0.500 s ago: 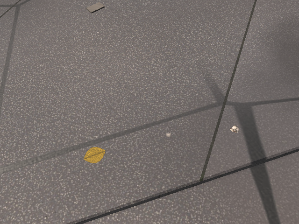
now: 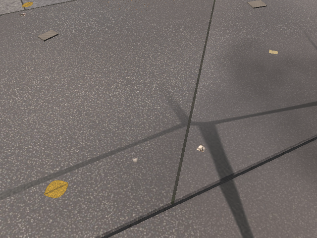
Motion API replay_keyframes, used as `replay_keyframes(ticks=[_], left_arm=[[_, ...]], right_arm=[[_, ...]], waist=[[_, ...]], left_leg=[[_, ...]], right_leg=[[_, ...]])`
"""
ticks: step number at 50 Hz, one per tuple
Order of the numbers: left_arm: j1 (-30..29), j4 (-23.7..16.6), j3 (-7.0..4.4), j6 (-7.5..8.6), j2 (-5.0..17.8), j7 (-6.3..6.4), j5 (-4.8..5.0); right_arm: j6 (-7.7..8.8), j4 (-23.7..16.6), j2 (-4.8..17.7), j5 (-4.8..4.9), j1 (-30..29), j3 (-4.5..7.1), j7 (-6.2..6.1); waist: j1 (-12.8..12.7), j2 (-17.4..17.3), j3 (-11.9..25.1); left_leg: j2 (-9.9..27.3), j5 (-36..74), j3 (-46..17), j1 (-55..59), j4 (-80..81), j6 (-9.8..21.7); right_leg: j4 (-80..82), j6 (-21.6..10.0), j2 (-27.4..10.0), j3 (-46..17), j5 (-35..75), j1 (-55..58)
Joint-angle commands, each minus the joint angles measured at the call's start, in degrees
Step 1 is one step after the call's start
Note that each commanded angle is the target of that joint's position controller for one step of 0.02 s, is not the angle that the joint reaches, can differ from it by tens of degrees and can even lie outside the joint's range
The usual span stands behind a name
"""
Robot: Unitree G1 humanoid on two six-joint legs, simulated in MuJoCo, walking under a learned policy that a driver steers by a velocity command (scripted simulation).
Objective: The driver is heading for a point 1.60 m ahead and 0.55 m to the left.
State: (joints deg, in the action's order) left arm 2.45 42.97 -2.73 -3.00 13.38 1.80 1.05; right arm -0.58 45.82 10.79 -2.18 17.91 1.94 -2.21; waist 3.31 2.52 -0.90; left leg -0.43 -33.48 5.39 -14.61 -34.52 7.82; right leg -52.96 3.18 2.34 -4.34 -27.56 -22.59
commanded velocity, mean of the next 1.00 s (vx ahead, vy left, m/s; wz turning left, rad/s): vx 0.37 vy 0.00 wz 0.05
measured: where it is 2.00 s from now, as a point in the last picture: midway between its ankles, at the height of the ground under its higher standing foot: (131, 185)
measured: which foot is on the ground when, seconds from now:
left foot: down 0.00-0.16, up 0.18-0.60, down 0.62-1.00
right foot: up 0.00-0.16, down 0.18-0.64, up 0.66-1.00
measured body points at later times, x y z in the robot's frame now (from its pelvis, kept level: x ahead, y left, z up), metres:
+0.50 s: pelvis +0.07 -0.02 -0.01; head +0.10 -0.05 +0.44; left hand -0.06 +0.18 -0.14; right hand +0.30 -0.23 -0.11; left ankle +0.25 +0.14 -0.66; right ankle -0.08 -0.13 -0.75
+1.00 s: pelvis +0.33 +0.03 +0.03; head +0.35 +0.04 +0.48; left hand +0.53 +0.28 -0.06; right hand +0.34 -0.23 -0.10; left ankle +0.28 +0.11 -0.72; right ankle +0.53 -0.14 -0.65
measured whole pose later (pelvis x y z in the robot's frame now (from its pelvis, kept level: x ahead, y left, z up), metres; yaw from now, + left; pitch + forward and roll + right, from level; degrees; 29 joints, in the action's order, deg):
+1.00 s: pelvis +0.33 +0.03 +0.03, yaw +6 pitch +2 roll +1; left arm 1.3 44.2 -2.4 4.9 14.7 0.5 0.0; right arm 4.5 51.6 13.0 0.6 24.1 2.2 -0.1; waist 4.7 2.1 0.3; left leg -4.0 -10.9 0.4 -5.4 -14.4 4.0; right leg -43.8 2.2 -6.1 -4.4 2.2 -41.0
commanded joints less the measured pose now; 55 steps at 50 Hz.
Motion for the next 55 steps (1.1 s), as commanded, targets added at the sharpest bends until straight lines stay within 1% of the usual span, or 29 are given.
replay_keyframes(ticks=[1, 3, 6, 8, 9, 10, 11, 12, 13, 14, 15, 18, 22, 25, 28, 30, 31, 32, 33, 34, 35, 36, 37, 39, 41, 44, 48, 52, 55], left_arm=[[1.94, -0.53, -2.89, -0.56, 6.44, 0.95, 0.4], [3.99, 1.02, -2.13, -0.88, 3.55, -0.16, -0.05], [3.97, 2.03, -2.05, 0.75, 3.12, -1.07, 0.87], [19.57, 10.32, -2.14, 0.92, 2.59, -1.93, 1.03], [27.45, 12.9, -1.56, 1.15, 1.39, -2.46, 0.85], [25.39, 11.96, -0.19, 2.04, 2.88, -2.66, 0.06], [26.95, 12.09, -3.7, 3.36, 15.32, -3.11, -1.83], [19.64, 10.25, -2.98, 5.02, 12.93, -2.93, -1.58], [15.49, 10.19, -1.41, 6.07, 8.94, -2.32, -1.81], [13.28, 9.77, -0.49, 6.9, 6.67, -1.98, -1.88], [13.14, 9.95, -0.21, 7.47, 6.01, -1.77, -1.66], [22.48, 13.36, 1.08, 7.77, 2.83, -1.1, -1.61], [28.96, 14.0, 1.67, 7.47, 3.57, -0.17, -1.39], [32.27, 14.72, 1.82, 6.9, 4.47, -0.4, -1.03], [32.07, 14.71, 1.55, 6.29, 5.99, -0.67, -0.86], [30.62, 14.85, 0.76, 5.74, 8.21, -0.31, -1.44], [27.88, 13.9, 0.39, 5.76, 9.18, -0.16, -1.55], [25.54, 11.35, 0.7, 6.33, 8.1, -0.1, -2.53], [32.21, 10.43, 2.58, 8.04, -2.03, -0.97, -2.05], [26.88, 11.2, 0.5, 10.09, 4.74, -2.04, -0.74], [21.66, 8.65, -0.29, 10.47, 5.52, -2.37, 1.16], [18.35, 7.42, -0.03, 10.38, 4.95, -2.02, 0.92], [16.49, 6.55, -0.53, 9.96, 4.82, -1.49, 0.49], [18.14, 5.89, -0.35, 8.45, 2.81, -1.17, 0.1], [17.14, 4.98, -0.24, 7.6, 2.62, -0.82, -0.43], [8.26, 1.27, -0.47, 7.65, 4.27, -0.75, -1.95], [-0.79, -1.11, 0.12, 8.3, 2.96, -1.29, -1.13], [-9.18, -3.69, 0.5, 8.77, 3.44, -2.36, -0.32], [-9.61, -4.92, -0.15, 9.78, 5.76, -3.07, 0.2]], right_arm=[[2.45, -5.0, 9.69, 0.54, -10.72, 2.13, -0.7], [1.34, -3.25, 8.47, 1.96, -7.67, 2.13, -1.23], [-0.35, -2.88, 11.53, 2.5, -5.53, 3.62, -2.26], [-1.09, -3.31, 8.54, 2.01, -6.92, 3.24, -2.11], [-1.01, -4.2, 4.26, 1.56, -9.89, 2.29, -1.06], [-0.41, -5.14, -2.69, 2.78, -8.72, 0.46, 0.54], [1.07, -8.72, -1.01, 6.54, -8.61, 0.04, 1.54], [2.29, -10.31, 5.37, 7.67, -15.47, 1.45, 1.12], [2.91, -9.65, 8.33, 6.2, -17.01, 2.2, 0.49], [3.13, -7.89, 7.62, 3.81, -14.75, 2.04, 0.25], [3.54, -7.5, 7.99, 2.7, -13.5, 2.24, 0.43], [4.15, -7.83, 4.36, 3.03, -16.1, 1.17, 1.92], [4.74, -11.2, 2.04, 3.12, -25.72, -0.52, 3.4], [5.27, -12.7, 1.86, 4.0, -29.04, -0.96, 4.61], [5.69, -13.4, 3.13, 3.62, -27.12, -0.56, 5.63], [5.39, -12.07, 6.81, 3.8, -18.12, 1.16, 5.33], [4.99, -9.28, 10.32, 4.1, -8.05, 2.73, 4.91], [4.33, -6.01, 15.35, 3.7, 4.11, 4.12, 3.83], [4.49, -3.14, 18.33, 2.44, 7.0, 4.47, 3.92], [4.53, -3.24, 13.19, 1.74, 5.93, 3.21, 3.34], [4.82, -2.67, 10.63, 1.85, 0.41, 2.27, 3.1], [5.37, -2.62, 8.66, 2.48, -3.69, 1.67, 3.34], [6.06, -2.15, 7.34, 2.15, -6.42, 1.4, 3.83], [6.73, -0.6, 4.83, 1.74, -7.97, 0.71, 4.54], [7.08, 0.67, 6.07, 2.41, -6.05, 0.93, 4.36], [7.01, 1.49, 9.15, 2.42, -2.34, 1.59, 3.12], [6.06, 1.31, 11.49, 2.64, 2.27, 2.23, 1.61], [4.84, 1.75, 12.05, 3.69, 7.05, 2.58, 1.12], [3.65, 1.79, 13.51, 3.69, 7.56, 3.27, 0.51]], waist=[[-5.79, -7.35, 4.01], [-5.01, -9.05, 4.65], [-3.68, -8.55, 3.2], [-8.04, -2.52, 3.27], [-10.68, 2.45, 4.56], [-6.11, 7.98, 1.2], [-6.83, 16.78, 0.58], [-5.72, 6.6, -10.03], [-4.65, 2.52, -12.46], [-3.01, 1.39, -10.2], [-2.37, 0.95, -9.5], [-4.88, 1.68, -7.2], [-8.96, 1.71, -6.65], [-9.59, 4.12, -7.25], [-6.25, 8.38, -4.01], [0.59, 11.61, 3.09], [6.14, 10.87, 8.26], [10.01, 4.21, 17.22], [3.3, -17.65, 27.51], [5.99, -14.01, 23.63], [2.98, -12.17, 11.9], [0.41, -5.2, 6.43], [-2.05, -3.26, 3.04], [-5.68, -6.32, 1.64], [-6.45, -5.69, -0.68], [-5.09, -4.13, -2.94], [-1.89, -5.48, -1.87], [1.45, -5.8, -3.07], [0.36, -8.36, -2.43]], left_leg=[[14.2, 27.43, -15.27, -2.18, 15.08, 4.35], [10.59, 14.53, -10.91, 1.0, 15.35, 1.98], [10.26, 11.69, -11.22, 3.72, 11.48, 2.2], [5.02, 9.42, -3.53, -7.34, -5.14, -0.27], [2.2, -1.9, -0.88, -24.84, -22.49, -3.11], [0.72, -6.81, -3.31, -41.59, -41.23, -4.84], [1.91, -1.42, -9.63, -48.79, -42.24, -4.96], [4.63, 7.18, -10.15, -53.96, -47.38, -5.34], [5.44, 14.09, -11.07, -54.59, -48.58, -6.1], [6.55, 16.96, -9.84, -51.43, -49.25, -6.75], [7.25, 20.71, -9.57, -49.99, -46.44, -7.5], [7.79, 27.74, -6.46, -47.42, -42.08, -8.56], [6.01, 33.1, -0.87, -38.21, -24.21, -8.0], [3.99, 29.93, 1.57, -35.27, -14.96, -6.18], [0.62, 23.28, 3.68, -25.18, -9.91, -3.0], [-3.0, 20.3, 4.11, -11.16, -6.48, -0.41], [-2.74, 24.01, 1.69, 3.69, -1.71, 1.43], [8.27, 23.2, -12.74, 25.79, -1.92, 4.17], [23.45, 6.9, -46.67, 39.77, 11.52, 13.22], [22.67, 5.84, -53.31, 34.27, 19.42, 12.22], [21.76, 8.7, -41.79, 23.71, 19.69, 9.94], [19.43, 13.22, -33.21, 13.95, 20.99, 8.11], [16.51, 17.61, -26.99, 5.9, 23.13, 6.85], [12.44, 19.12, -20.26, -0.56, 25.91, 6.26], [10.71, 21.35, -17.15, -2.65, 28.13, 7.22], [10.27, 24.49, -16.29, -1.89, 29.44, 7.66], [8.88, 27.77, -14.2, -0.18, 27.67, 5.38], [10.91, 23.63, -18.36, 6.68, 23.84, 5.02], [13.12, 23.99, -22.36, 11.3, 19.71, 3.54]], right_leg=[[-9.91, 1.87, -2.17, -2.03, 2.99, 2.65], [0.84, 2.68, -3.03, 4.33, 1.68, 4.52], [22.83, 0.49, -3.75, 8.5, 0.77, 9.0], [35.8, -0.93, -2.28, 12.08, 6.55, 24.42], [31.13, -3.62, -9.55, -0.02, 5.5, 35.63], [23.32, -6.65, -16.45, -12.48, 18.13, 33.84], [44.86, -19.9, -29.91, -40.22, -14.31, 24.66], [50.89, -20.77, -29.53, -40.06, -27.39, 20.56], [49.2, -18.01, -26.27, -32.01, -20.67, 18.35], [47.67, -15.57, -22.15, -25.2, -13.41, 17.13], [46.76, -14.39, -19.54, -20.0, -5.26, 17.72], [45.71, -13.27, -15.45, -9.87, 12.66, 19.07], [49.6, -12.35, -13.96, -2.62, 26.17, 18.69], [49.68, -12.55, -15.38, -0.35, 32.05, 25.43], [42.42, -11.75, -16.65, 2.8, 56.67, 29.59], [30.15, -10.44, -17.32, 3.7, 80.72, 30.85], [19.32, -9.01, -16.06, 4.14, 81.66, 25.27], [2.38, -7.57, -13.0, 4.06, 59.46, 9.73], [-17.54, -4.72, 0.84, -0.34, 3.5, -9.27], [-28.68, -5.08, 0.42, -8.6, 0.34, -14.97], [-31.77, -5.5, -2.32, -5.24, 3.74, -19.33], [-31.1, -6.24, -5.92, -2.15, 8.1, -17.86], [-28.36, -6.81, -8.02, -0.66, 11.64, -15.31], [-25.41, -7.6, -9.78, -1.07, 14.12, -11.17], [-19.96, -6.57, -10.34, 0.32, 15.64, -12.76], [-9.19, -3.12, -10.55, 1.0, 23.38, -18.88], [9.96, -0.23, -6.77, 2.24, 32.39, -13.76], [20.1, 0.46, -4.6, 2.23, 29.35, -13.83], [27.14, -0.48, -3.83, 0.75, 25.42, -8.84]])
